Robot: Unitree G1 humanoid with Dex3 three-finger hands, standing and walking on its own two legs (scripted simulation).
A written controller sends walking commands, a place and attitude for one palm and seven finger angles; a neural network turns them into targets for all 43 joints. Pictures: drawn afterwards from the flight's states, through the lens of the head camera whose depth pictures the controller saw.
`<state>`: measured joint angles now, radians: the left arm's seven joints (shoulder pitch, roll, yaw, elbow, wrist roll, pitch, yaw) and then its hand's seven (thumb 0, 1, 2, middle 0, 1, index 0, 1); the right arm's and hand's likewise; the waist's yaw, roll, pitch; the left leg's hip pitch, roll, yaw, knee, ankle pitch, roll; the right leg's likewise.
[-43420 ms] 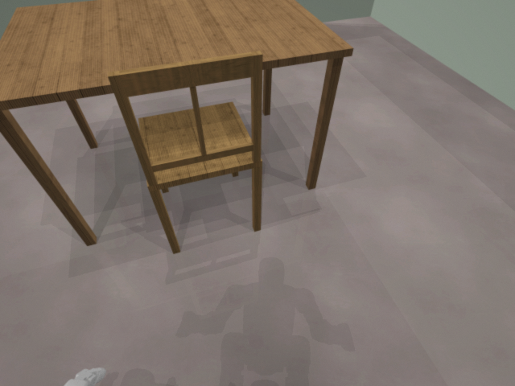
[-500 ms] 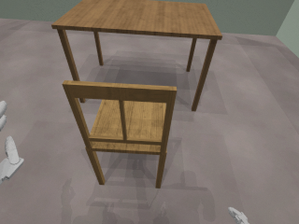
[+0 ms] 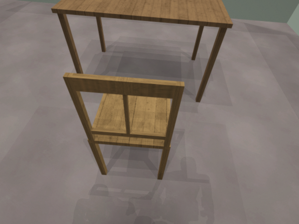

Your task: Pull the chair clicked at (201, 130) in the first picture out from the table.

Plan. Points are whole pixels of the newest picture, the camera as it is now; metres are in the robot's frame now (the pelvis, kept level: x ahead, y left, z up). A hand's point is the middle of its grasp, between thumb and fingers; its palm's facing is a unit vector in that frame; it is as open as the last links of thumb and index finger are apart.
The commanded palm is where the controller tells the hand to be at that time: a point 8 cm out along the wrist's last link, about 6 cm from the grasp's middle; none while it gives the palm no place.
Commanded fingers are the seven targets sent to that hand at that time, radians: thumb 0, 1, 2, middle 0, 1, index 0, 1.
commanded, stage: let the arm hang, fingers relaxed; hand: left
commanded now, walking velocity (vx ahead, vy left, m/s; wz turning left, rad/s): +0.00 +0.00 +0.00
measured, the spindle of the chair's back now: (127, 114) +0.54 +0.12 -0.11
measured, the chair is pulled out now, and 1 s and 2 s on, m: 0.63 0.63 0.63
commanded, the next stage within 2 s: look to check the result in 0.62 s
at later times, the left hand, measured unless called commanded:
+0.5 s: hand out of the picture -0.03 +0.14 -0.17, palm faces +0.02 -0.99 -0.15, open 7.3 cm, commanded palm none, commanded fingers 0.00 0.90 0.90 -0.20 -0.30 -0.20 -0.30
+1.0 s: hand out of the picture -0.02 +0.14 -0.17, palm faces +0.04 -0.98 -0.18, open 7.3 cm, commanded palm none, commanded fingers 0.00 0.90 0.90 -0.20 -0.30 -0.20 -0.30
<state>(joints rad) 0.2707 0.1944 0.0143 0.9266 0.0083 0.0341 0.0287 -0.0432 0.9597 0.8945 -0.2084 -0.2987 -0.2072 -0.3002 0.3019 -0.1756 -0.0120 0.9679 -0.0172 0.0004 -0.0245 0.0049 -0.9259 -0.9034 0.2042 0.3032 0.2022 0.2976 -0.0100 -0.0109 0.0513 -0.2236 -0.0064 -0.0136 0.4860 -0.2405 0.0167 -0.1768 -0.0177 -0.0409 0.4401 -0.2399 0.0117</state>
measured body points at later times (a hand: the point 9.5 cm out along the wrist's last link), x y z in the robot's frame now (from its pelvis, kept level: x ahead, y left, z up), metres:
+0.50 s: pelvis -0.01 -0.01 +0.00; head +0.01 -0.01 +0.45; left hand -0.03 +0.19 -0.16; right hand -0.04 -0.22 -0.16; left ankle +0.01 +0.11 -0.74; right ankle +0.00 -0.13 -0.74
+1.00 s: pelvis -0.01 -0.02 +0.00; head +0.01 -0.02 +0.45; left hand -0.02 +0.19 -0.16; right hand -0.03 -0.22 -0.16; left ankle +0.01 +0.11 -0.74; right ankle +0.00 -0.13 -0.74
